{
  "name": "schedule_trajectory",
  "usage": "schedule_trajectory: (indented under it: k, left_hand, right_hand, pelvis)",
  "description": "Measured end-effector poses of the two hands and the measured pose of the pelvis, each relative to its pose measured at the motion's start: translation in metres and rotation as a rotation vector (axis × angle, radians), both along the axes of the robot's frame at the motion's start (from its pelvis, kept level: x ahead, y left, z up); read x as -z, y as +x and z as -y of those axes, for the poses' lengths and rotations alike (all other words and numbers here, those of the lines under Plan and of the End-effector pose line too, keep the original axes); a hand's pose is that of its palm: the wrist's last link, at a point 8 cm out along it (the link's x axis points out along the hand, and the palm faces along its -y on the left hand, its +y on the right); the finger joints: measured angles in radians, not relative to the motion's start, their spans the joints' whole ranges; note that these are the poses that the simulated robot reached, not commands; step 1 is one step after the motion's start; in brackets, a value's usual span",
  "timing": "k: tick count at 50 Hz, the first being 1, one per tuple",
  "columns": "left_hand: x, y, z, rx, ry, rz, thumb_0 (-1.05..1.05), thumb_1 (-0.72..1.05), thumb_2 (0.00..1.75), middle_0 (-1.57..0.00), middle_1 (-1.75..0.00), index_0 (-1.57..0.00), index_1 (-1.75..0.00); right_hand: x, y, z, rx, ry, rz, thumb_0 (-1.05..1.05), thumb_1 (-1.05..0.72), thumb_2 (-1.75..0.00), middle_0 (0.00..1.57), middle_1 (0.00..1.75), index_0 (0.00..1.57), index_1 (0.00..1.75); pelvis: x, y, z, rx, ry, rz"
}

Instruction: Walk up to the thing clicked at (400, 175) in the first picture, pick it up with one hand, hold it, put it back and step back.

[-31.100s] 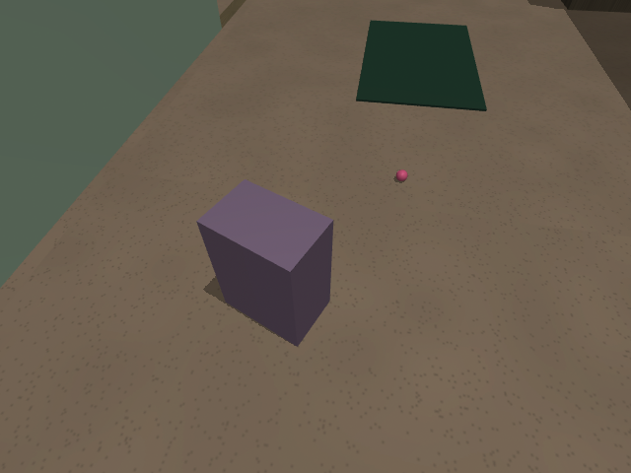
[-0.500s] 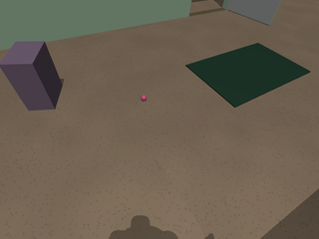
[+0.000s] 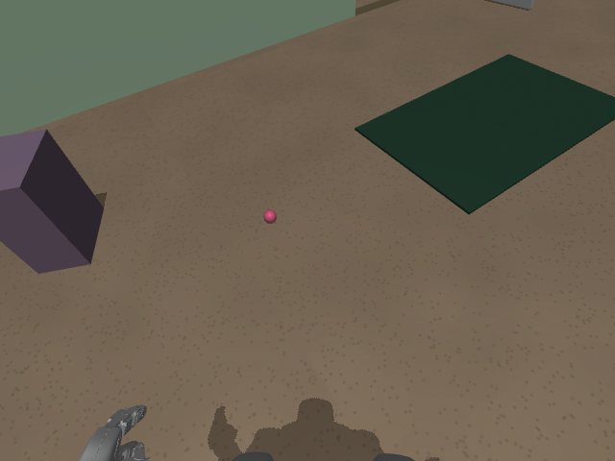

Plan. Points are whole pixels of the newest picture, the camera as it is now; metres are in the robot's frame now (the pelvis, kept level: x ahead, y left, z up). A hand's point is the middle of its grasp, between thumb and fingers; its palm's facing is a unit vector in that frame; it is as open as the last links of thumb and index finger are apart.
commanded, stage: walk up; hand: left
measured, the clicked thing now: (270, 216) +1.15 +0.24 -0.74
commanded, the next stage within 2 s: none
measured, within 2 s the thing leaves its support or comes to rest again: neither
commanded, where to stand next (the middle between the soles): +0.77 +0.02 m, yaw +2 degrees
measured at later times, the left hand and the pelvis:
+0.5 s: hand (143, 375) +0.27 +0.31 -0.16, palm faces -0.03 -0.95 -0.32, open 7.4 cm; pelvis +0.24 +0.04 +0.00, yaw +1 degrees
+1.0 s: hand (194, 261) +0.47 +0.25 -0.10, palm faces +0.02 -0.90 -0.43, open 7.4 cm; pelvis +0.42 -0.03 +0.01, yaw +1 degrees
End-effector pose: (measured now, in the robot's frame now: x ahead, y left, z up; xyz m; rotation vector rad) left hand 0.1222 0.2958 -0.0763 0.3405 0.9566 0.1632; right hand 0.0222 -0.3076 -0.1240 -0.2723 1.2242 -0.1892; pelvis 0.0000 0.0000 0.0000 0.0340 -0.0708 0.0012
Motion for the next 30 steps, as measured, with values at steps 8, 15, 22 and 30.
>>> schedule_trajectory:
  k: [8, 15, 22, 30]
  left_hand:
    - [-0.002, 0.016, -0.016, -0.044, 0.026, -0.111, 0.01, 0.9, 0.9, -0.2, -0.3, -0.21, -0.3]
    - [0.024, 0.046, -0.049, -0.104, 0.019, -0.194, 0.01, 0.9, 0.9, -0.2, -0.3, -0.2, -0.3]
    - [0.049, 0.105, -0.064, -0.106, -0.011, -0.29, 0.01, 0.9, 0.9, -0.2, -0.3, -0.2, -0.3]
    - [0.032, 0.204, -0.057, -0.053, -0.034, -0.193, 0.01, 0.9, 0.9, -0.2, -0.3, -0.2, -0.3]
  right_hand:
    - [-0.023, 0.107, 0.014, -0.045, -0.034, 0.093, 0.01, -0.91, -0.9, 0.2, 0.3, 0.2, 0.3]
    - [-0.026, 0.196, -0.003, -0.115, -0.075, 0.049, 0.01, -0.91, -0.9, 0.2, 0.3, 0.2, 0.3]
    - [-0.035, 0.29, -0.039, -0.132, -0.089, 0.167, 0.01, -0.91, -0.9, 0.2, 0.3, 0.2, 0.3]
    - [-0.05, 0.33, -0.04, -0.09, -0.08, 0.165, 0.01, -0.9, -0.9, 0.2, 0.3, 0.2, 0.3]
  pelvis:
    - [-0.009, 0.074, -0.002, 0.005, -0.038, -0.016]
    - [0.004, 0.148, -0.019, -0.021, -0.076, -0.036]
    - [0.009, 0.216, -0.041, -0.015, -0.056, -0.031]
    - [-0.006, 0.28, -0.036, -0.012, -0.036, -0.016]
